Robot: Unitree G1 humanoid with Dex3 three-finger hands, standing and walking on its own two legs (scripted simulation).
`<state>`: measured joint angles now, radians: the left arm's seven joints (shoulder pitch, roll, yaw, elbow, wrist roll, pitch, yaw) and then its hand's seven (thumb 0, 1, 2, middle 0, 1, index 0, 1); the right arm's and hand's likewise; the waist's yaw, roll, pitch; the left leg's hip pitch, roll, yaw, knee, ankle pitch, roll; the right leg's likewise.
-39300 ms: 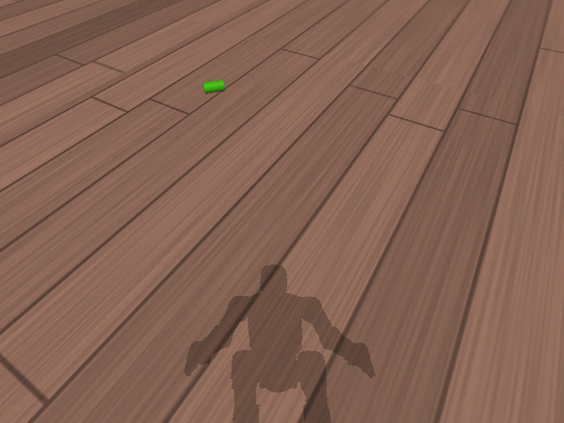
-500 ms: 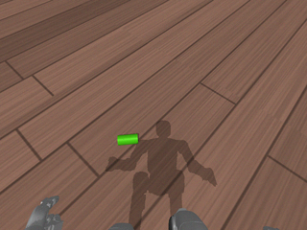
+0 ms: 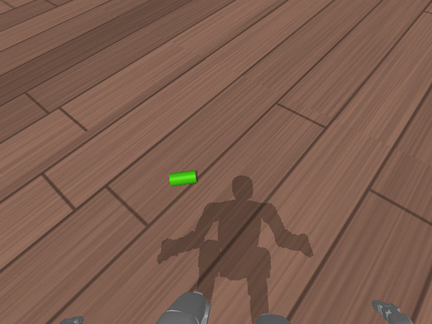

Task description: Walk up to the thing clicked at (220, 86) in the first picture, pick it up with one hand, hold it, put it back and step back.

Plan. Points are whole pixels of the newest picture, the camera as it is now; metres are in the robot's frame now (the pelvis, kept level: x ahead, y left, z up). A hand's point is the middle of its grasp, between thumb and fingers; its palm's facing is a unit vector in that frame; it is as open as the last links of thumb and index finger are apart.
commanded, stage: step back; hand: left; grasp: from above
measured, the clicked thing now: (183, 178) +0.84 +0.25 -0.73
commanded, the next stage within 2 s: stand in 1.68 s
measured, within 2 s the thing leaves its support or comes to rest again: neither
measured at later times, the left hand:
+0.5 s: hand out of the picture -0.11 +0.26 -0.15, palm faces -0.03 -0.91 -0.41, open 7.4 cm
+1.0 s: hand out of the picture -0.21 +0.26 -0.14, palm faces +0.06 -0.92 -0.40, open 7.4 cm
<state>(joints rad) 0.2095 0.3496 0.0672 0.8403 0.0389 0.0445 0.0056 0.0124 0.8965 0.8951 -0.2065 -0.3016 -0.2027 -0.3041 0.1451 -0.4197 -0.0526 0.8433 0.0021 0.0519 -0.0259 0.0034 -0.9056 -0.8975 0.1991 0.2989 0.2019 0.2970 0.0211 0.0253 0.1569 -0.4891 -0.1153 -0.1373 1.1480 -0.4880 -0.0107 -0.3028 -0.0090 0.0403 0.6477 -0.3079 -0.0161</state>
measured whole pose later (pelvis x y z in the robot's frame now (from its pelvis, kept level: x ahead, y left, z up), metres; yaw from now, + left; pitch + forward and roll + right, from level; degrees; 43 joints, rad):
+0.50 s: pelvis -0.19 -0.02 -0.01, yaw -1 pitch -2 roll +0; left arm 0.19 0.39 0.07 0.88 0.02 0.03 0.01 0.01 0.90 0.90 -0.20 -0.30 -0.20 -0.30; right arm 0.08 -0.40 -0.04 0.81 -0.03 0.05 0.00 0.00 -0.90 -0.90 0.20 0.30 0.21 0.30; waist 0.02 0.01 0.16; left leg -0.43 0.06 0.01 0.64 -0.17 -0.01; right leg -0.19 0.03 0.03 0.65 -0.43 -0.01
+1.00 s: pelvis -0.26 -0.03 +0.00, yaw +3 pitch -3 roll +1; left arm 0.24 0.41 0.07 0.97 0.02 0.00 -0.02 0.01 0.90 0.90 -0.20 -0.30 -0.20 -0.30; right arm 0.25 -0.35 -0.05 0.99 -0.04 -0.01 0.03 0.01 -0.90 -0.90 0.20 0.30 0.20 0.30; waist -0.01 -0.02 0.06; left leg -0.21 -0.01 -0.03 0.55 -0.30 0.01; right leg -0.31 -0.01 -0.01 0.75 -0.47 -0.02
